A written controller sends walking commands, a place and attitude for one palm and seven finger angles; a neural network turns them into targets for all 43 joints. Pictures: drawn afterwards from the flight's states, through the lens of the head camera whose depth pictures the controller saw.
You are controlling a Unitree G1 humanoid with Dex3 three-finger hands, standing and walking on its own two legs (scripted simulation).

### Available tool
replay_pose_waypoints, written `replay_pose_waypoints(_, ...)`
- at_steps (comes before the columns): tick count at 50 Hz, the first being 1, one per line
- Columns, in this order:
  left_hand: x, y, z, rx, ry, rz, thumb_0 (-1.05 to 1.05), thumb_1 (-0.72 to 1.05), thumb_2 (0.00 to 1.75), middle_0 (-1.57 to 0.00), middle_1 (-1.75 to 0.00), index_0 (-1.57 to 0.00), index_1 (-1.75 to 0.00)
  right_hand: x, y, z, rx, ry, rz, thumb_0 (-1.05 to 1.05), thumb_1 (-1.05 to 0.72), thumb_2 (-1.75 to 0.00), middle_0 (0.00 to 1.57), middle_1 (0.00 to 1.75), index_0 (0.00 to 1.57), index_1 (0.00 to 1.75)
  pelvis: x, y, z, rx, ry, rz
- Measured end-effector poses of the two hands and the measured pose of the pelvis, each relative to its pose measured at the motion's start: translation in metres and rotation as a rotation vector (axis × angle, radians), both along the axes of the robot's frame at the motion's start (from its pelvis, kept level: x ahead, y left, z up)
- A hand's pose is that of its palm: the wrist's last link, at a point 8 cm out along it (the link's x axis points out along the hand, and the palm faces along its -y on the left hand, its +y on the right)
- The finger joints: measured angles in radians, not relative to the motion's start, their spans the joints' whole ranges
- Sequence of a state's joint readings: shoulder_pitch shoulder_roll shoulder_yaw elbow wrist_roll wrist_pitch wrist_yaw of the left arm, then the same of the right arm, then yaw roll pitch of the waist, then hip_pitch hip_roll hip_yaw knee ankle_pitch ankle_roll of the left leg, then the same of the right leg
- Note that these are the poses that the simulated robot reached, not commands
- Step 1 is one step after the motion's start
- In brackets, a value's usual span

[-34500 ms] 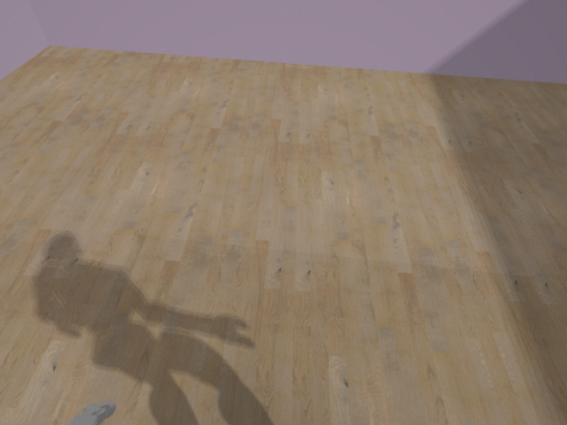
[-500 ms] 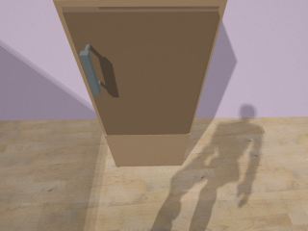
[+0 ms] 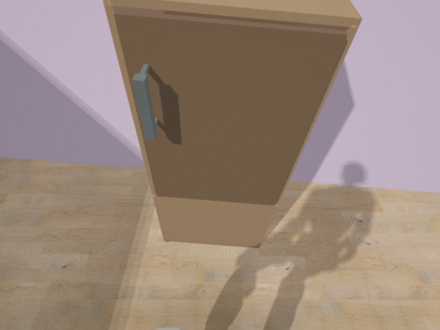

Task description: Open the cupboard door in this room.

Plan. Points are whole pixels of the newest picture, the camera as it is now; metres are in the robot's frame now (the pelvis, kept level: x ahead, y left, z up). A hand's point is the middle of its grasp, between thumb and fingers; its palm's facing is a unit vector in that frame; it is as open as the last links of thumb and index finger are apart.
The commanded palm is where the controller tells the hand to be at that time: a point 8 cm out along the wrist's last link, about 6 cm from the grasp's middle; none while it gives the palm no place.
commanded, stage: come to a stop and stand still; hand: left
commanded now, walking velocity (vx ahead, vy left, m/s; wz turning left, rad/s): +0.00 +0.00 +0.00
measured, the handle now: (148, 104) +0.52 +0.21 +0.10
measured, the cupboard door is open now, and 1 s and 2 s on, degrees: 0 0 0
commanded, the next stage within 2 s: look again from close up in 0.42 s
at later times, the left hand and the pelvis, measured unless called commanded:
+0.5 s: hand out of the picture -0.03 +0.15 -0.17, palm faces +0.06 -0.98 -0.17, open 7.4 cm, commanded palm none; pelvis -0.02 -0.02 +0.01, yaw +1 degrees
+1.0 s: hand out of the picture +0.03 +0.19 -0.16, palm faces +0.02 -0.97 -0.24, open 7.4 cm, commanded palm none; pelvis +0.00 +0.00 +0.01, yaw +0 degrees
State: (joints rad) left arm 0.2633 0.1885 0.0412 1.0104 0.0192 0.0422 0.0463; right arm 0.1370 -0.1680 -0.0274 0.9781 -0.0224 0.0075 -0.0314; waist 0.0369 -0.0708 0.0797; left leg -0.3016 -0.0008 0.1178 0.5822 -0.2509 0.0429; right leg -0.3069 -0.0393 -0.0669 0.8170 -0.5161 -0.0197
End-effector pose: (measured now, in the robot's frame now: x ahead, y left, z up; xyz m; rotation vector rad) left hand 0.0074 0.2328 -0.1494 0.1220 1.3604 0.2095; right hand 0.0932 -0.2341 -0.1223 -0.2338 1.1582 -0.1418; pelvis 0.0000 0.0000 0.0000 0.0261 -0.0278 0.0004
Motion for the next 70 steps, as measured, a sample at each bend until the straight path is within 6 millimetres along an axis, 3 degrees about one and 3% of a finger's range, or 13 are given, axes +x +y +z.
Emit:
replay_pose_waypoints(5,-0.003,-0.002,0.011,0.006,-0.026,-0.01,0.01,0.91,0.9,-0.2,-0.3,-0.2,-0.3,-0.005,0.014,-0.002,0.048,-0.013,0.023,0.0,-0.91,-0.9,0.2,0.3,0.2,0.3,-0.011,0.001,0.005,-0.008,0.011,0.007)
replay_pose_waypoints(10,-0.018,-0.013,0.016,0.025,-0.039,-0.024,0.0,0.91,0.9,-0.2,-0.3,-0.2,-0.3,-0.024,0.019,-0.016,0.118,0.004,0.006,0.0,-0.91,-0.9,0.2,0.3,0.2,0.3,-0.023,-0.008,0.002,0.001,0.019,0.005)
replay_pose_waypoints(17,-0.038,-0.026,0.017,-0.006,-0.003,-0.028,0.01,0.9,0.9,-0.2,-0.3,-0.2,-0.3,-0.061,-0.005,-0.012,0.081,0.056,-0.044,-0.02,-0.93,-0.9,0.2,0.3,0.2,0.3,-0.024,-0.013,0.007,-0.014,0.005,0.016)
replay_pose_waypoints(27,-0.041,-0.039,0.013,-0.04,0.01,-0.03,0.01,0.9,0.9,-0.2,-0.3,-0.2,-0.3,-0.128,-0.012,-0.008,0.05,0.249,-0.075,0.0,-0.91,-0.9,0.2,0.3,0.2,0.3,-0.023,-0.019,0.011,-0.03,0.007,0.024)
replay_pose_waypoints(31,-0.04,-0.036,0.01,-0.039,0.03,-0.072,0.0,0.9,0.9,-0.2,-0.3,-0.2,-0.3,-0.136,-0.005,-0.014,0.067,0.258,-0.096,0.0,-0.91,-0.9,0.19,0.3,0.2,0.3,-0.023,-0.012,0.005,-0.058,0.015,0.022)
replay_pose_waypoints(35,-0.027,-0.022,0.01,-0.016,0.021,-0.075,0.01,0.9,0.9,-0.2,-0.3,-0.21,-0.3,-0.138,0.01,-0.02,0.093,0.253,-0.101,0.0,-0.91,-0.9,0.19,0.3,0.2,0.3,-0.016,-0.005,0.002,-0.05,0.013,0.024)
replay_pose_waypoints(42,0.004,-0.001,0.019,0.032,-0.043,-0.073,0.01,0.9,0.9,-0.2,-0.3,-0.2,-0.3,-0.116,0.034,-0.025,0.135,0.237,-0.073,0.01,-0.91,-0.9,0.2,0.3,0.2,0.3,-0.005,0.003,0.004,-0.032,0.019,0.016)
replay_pose_waypoints(49,0.019,0.003,0.02,0.034,-0.059,-0.076,0.0,0.9,0.9,-0.2,-0.3,-0.2,-0.3,-0.096,0.023,-0.02,0.098,0.208,-0.073,0.03,-0.93,-0.9,0.2,0.3,0.2,0.3,0.004,0.005,0.006,-0.022,0.018,0.006)
replay_pose_waypoints(58,0.016,-0.002,0.014,0.008,-0.034,-0.079,0.0,0.9,0.9,-0.2,-0.3,-0.2,-0.3,-0.061,0.003,-0.008,0.039,0.135,-0.055,0.01,-0.91,-0.9,0.2,0.3,0.2,0.3,0.007,0.003,0.008,-0.03,0.015,0.001)
replay_pose_waypoints(60,0.041,0.001,0.034,0.012,-0.206,0.01,0.01,0.9,0.9,-0.2,-0.3,-0.21,-0.3,-0.045,-0.001,0.002,0.016,0.027,-0.045,0.01,-0.91,-0.9,0.2,0.3,0.2,0.3,0.006,0.002,0.007,-0.028,0.02,0.005)
replay_pose_waypoints(66,0.146,0.004,0.159,0.104,-1.006,0.012,0.02,0.85,0.88,-0.2,-0.34,-0.21,-0.34,0.021,-0.012,0.026,-0.001,-0.381,0.007,0.01,-0.91,-0.9,0.2,0.3,0.2,0.3,-0.004,-0.002,0.0,-0.013,0.038,0.044)
replay_pose_waypoints(68,0.164,0.0,0.184,0.088,-1.195,-0.035,0.01,0.82,0.87,-0.2,-0.36,-0.21,-0.36,0.042,-0.015,0.033,0.005,-0.472,0.025,0.01,-0.9,-0.9,0.2,0.3,0.2,0.3,-0.011,-0.006,-0.006,-0.021,0.068,0.043)
replay_pose_waypoints(70,0.168,-0.006,0.19,0.046,-1.331,-0.1,0.01,0.78,0.85,-0.2,-0.38,-0.21,-0.38,0.058,-0.019,0.038,0.007,-0.541,0.049,0.01,-0.9,-0.9,0.2,0.3,0.2,0.3,-0.018,-0.012,-0.015,-0.021,0.11,0.035)
